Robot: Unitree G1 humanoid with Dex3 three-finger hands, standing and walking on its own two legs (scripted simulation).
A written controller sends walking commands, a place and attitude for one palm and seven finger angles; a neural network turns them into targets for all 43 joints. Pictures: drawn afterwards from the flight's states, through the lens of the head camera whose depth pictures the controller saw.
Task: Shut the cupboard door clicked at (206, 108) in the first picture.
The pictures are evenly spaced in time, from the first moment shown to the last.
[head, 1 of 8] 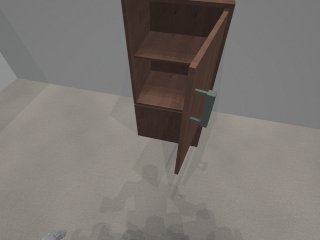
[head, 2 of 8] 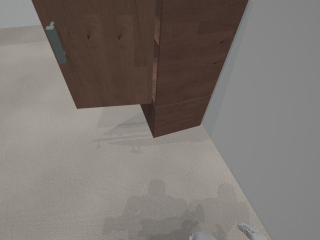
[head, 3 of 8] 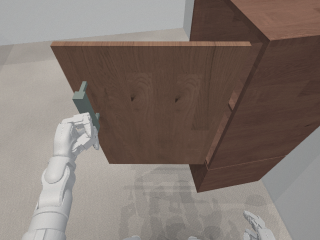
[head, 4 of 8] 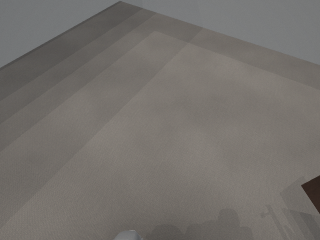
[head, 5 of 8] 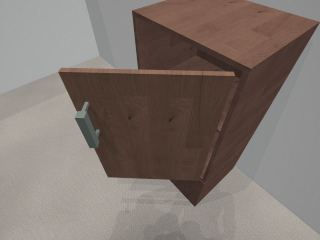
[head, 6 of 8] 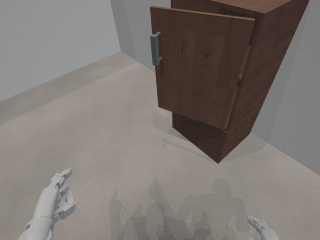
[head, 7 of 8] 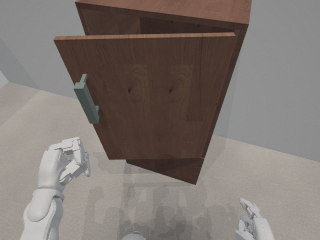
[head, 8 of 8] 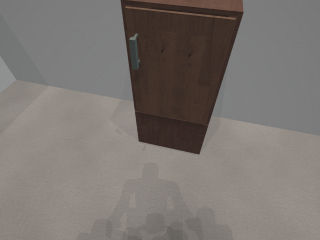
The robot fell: no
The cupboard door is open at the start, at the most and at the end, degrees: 79 79 0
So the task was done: yes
